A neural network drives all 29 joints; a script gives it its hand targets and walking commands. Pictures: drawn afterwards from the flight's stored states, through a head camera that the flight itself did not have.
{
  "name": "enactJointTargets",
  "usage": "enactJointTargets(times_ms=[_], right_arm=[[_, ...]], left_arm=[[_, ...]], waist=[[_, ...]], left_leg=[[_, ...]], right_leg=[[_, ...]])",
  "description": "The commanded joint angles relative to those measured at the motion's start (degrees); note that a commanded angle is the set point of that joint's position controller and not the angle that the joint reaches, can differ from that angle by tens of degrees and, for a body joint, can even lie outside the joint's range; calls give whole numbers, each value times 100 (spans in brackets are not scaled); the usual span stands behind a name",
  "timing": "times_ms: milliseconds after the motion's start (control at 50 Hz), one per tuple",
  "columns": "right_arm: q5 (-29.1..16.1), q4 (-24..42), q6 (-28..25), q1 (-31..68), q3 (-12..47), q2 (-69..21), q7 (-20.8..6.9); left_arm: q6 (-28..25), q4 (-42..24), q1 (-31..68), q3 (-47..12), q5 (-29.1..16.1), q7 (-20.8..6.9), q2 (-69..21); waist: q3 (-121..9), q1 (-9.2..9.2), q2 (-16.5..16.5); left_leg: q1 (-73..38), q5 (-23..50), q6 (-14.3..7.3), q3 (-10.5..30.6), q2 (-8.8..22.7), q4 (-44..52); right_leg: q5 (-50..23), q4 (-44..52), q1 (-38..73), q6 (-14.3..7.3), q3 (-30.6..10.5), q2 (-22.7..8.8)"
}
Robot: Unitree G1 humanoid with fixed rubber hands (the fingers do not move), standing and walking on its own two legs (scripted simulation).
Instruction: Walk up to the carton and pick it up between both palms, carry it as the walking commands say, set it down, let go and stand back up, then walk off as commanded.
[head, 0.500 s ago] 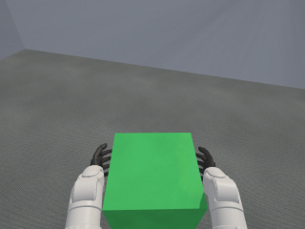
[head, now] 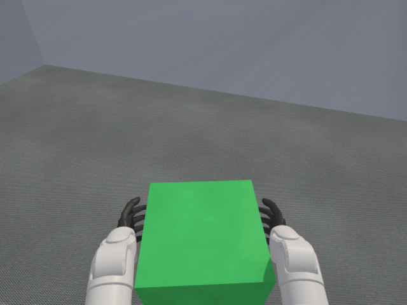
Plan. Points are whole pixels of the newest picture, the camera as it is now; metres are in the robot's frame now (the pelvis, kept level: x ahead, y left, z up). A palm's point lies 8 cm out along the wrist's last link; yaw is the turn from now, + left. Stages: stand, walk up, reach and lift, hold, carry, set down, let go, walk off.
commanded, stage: reach and lift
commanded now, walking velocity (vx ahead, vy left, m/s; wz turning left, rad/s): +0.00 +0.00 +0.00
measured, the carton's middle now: (203, 255) +0.26 +0.00 -0.02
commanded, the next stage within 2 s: hold in 0.50 s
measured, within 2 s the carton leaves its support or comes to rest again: neither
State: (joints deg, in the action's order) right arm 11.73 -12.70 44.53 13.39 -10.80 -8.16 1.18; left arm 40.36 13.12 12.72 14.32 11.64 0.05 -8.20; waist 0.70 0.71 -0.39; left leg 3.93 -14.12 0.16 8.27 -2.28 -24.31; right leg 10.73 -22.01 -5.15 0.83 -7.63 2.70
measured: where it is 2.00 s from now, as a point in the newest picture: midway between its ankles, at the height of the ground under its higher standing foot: outside the picture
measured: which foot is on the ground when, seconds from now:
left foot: down 0.00-1.00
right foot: down 0.00-1.00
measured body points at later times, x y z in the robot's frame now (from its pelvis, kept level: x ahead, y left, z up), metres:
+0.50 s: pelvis -0.01 -0.01 +0.00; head -0.05 +0.00 +0.45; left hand +0.28 +0.15 +0.03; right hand +0.28 -0.15 +0.03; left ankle +0.00 +0.12 -0.74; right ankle +0.02 -0.13 -0.74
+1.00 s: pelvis -0.01 +0.00 +0.00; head -0.07 +0.00 +0.44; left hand +0.27 +0.15 +0.03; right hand +0.27 -0.15 +0.03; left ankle +0.00 +0.12 -0.74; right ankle +0.02 -0.13 -0.74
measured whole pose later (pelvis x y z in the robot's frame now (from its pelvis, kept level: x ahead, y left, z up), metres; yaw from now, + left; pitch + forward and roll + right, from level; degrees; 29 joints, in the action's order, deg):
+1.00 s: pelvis -0.01 +0.00 +0.00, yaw +0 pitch -9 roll +0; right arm 12.1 -11.4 45.8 11.9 -9.5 -8.0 1.2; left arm 41.8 12.1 11.5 13.5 11.5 -0.1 -7.9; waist 1.6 0.4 -0.2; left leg 3.2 -14.2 0.5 7.9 -2.1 -26.2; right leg 11.1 -24.5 -4.7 0.5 -7.5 3.0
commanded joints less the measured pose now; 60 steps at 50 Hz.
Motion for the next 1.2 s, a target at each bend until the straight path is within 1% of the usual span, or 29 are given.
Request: enactJointTargets(times_ms=[0,80,160,180,200,220,240,280,300,360,420,520,540,640,700,740,760,780,800,820,860,880,900,920,1020,1060,1100,1160,1180], right_arm=[[-1448,927,-388,3412,3504,-5082,-1271],[-1476,986,-390,3425,3573,-5088,-1259],[-1459,983,-379,3396,3595,-5107,-1251],[-1447,912,-371,3395,3571,-5125,-1248],[-1436,938,-367,3372,3580,-5120,-1248],[-1438,925,-359,3366,3578,-5124,-1239],[-1450,939,-361,3349,3597,-5154,-1237],[-1447,946,-369,3337,3591,-5152,-1236],[-1434,935,-359,3337,3589,-5164,-1239],[-1427,892,-346,3292,3565,-5195,-1234],[-1417,911,-331,3307,3574,-5209,-1230],[-1459,991,-306,3226,3614,-5183,-1233],[-1452,1009,-303,3240,3616,-5192,-1240],[-1455,1018,-291,3261,3612,-5175,-1266],[-1464,1031,-289,3242,3596,-5175,-1285],[-1464,1031,-290,3236,3601,-5160,-1292],[-1484,1051,-288,3255,3628,-5184,-1295],[-1456,1026,-276,3213,3604,-5162,-1298],[-1451,1031,-276,3246,3598,-5142,-1307],[-1453,1016,-277,3291,3581,-5123,-1314],[-1428,1003,-283,3287,3549,-5110,-1326],[-1418,964,-269,3284,3547,-5109,-1329],[-1425,955,-274,3325,3550,-5111,-1344],[-1416,897,-266,3323,3525,-5120,-1348],[-1448,972,-290,3453,3592,-5167,-1364],[-1420,933,-282,3414,3559,-5158,-1366],[-1435,898,-275,3421,3583,-5192,-1367],[-1388,853,-285,3396,3510,-5171,-1381],[-1409,876,-287,3430,3540,-5189,-1381]], left_arm=[[25,-430,3204,-3891,-1350,-1219,-5198],[18,-463,3172,-3887,-1353,-1224,-5120],[14,-442,3130,-3856,-1347,-1243,-5071],[21,-439,3193,-3863,-1351,-1252,-5077],[20,-410,3141,-3839,-1350,-1265,-5062],[27,-415,3160,-3855,-1358,-1273,-5072],[18,-458,3157,-3859,-1373,-1274,-5054],[17,-489,3189,-3898,-1390,-1284,-5074],[23,-485,3193,-3887,-1386,-1288,-5048],[32,-482,3172,-3885,-1363,-1300,-5016],[31,-511,3206,-3881,-1385,-1317,-5018],[66,-543,3072,-3903,-1382,-1307,-5027],[68,-545,3084,-3903,-1396,-1308,-5035],[79,-570,3093,-3927,-1387,-1303,-5053],[90,-604,3137,-3981,-1424,-1293,-5144],[93,-596,3120,-3981,-1436,-1288,-5150],[88,-634,3133,-3979,-1438,-1284,-5143],[102,-605,3112,-3971,-1438,-1278,-5154],[103,-590,3114,-3956,-1432,-1278,-5147],[107,-554,3127,-3947,-1423,-1278,-5175],[115,-513,3119,-3913,-1390,-1273,-5173],[122,-483,3120,-3898,-1400,-1274,-5188],[119,-485,3157,-3901,-1387,-1275,-5189],[120,-446,3198,-3882,-1398,-1271,-5204],[112,-452,3213,-3900,-1407,-1283,-5261],[109,-456,3220,-3891,-1394,-1286,-5274],[112,-434,3216,-3869,-1405,-1289,-5269],[113,-416,3252,-3867,-1402,-1293,-5278],[107,-443,3265,-3886,-1423,-1304,-5298]], waist=[[-1769,-2,163],[-1744,-80,133],[-1685,-86,58],[-1662,-81,112],[-1684,-82,39],[-1640,-66,79],[-1703,-75,17],[-1671,-56,98],[-1660,-58,34],[-1587,-71,93],[-1573,-47,46],[-1493,-59,140],[-1485,-53,40],[-1426,-49,89],[-1412,-6,168],[-1400,-4,141],[-1459,-40,131],[-1412,-2,141],[-1364,-10,101],[-1338,-3,159],[-1270,-15,176],[-1257,3,121],[-1258,-31,179],[-1249,-11,168],[-1334,-51,137],[-1366,-24,133],[-1317,-59,102],[-1297,0,110],[-1331,-20,100]], left_leg=[[-34,1582,124,-271,-232,489],[46,1371,93,-302,-255,504],[83,1180,58,-326,-257,514],[123,1121,59,-340,-270,519],[95,1104,44,-327,-268,518],[101,1078,52,-344,-270,516],[90,1115,41,-332,-262,507],[103,1097,47,-336,-273,507],[130,1065,41,-337,-277,503],[145,994,33,-361,-277,506],[189,944,16,-347,-274,501],[233,951,27,-352,-286,500],[237,925,20,-341,-279,503],[265,775,9,-329,-259,495],[269,764,19,-311,-243,494],[258,782,22,-313,-240,478],[245,808,18,-299,-235,475],[258,768,21,-294,-224,483],[292,738,18,-299,-226,493],[295,665,11,-299,-213,498],[333,629,13,-298,-212,510],[318,589,10,-303,-206,520],[360,529,8,-304,-205,535],[352,498,5,-304,-201,536],[367,540,-3,-307,-203,521],[308,558,-7,-306,-193,522],[295,536,-17,-307,-200,508],[295,485,-7,-318,-197,526],[283,495,-7,-320,-204,527]], right_leg=[[-1429,220,765,-47,313,287],[-1251,223,748,-39,311,279],[-1098,212,724,-35,297,275],[-1072,223,718,-46,282,265],[-1065,225,693,-36,288,276],[-1029,224,697,-33,289,267],[-1065,214,708,-30,281,266],[-1066,205,706,-38,276,256],[-1041,201,719,-37,277,262],[-986,216,724,-39,262,245],[-936,207,749,-35,262,237],[-987,189,811,-37,252,223],[-946,198,811,-42,263,241],[-737,192,763,-63,259,248],[-716,162,739,-77,265,248],[-708,158,729,-81,272,248],[-736,148,728,-81,266,252],[-703,138,733,-85,270,256],[-661,146,714,-85,276,258],[-576,148,683,-94,274,254],[-561,152,683,-105,278,257],[-495,162,665,-103,286,266],[-458,152,676,-112,283,262],[-429,154,652,-113,273,255],[-450,126,682,-105,285,256],[-445,135,645,-113,277,259],[-391,149,579,-117,275,246],[-365,153,581,-122,277,252],[-356,156,567,-118,283,257]])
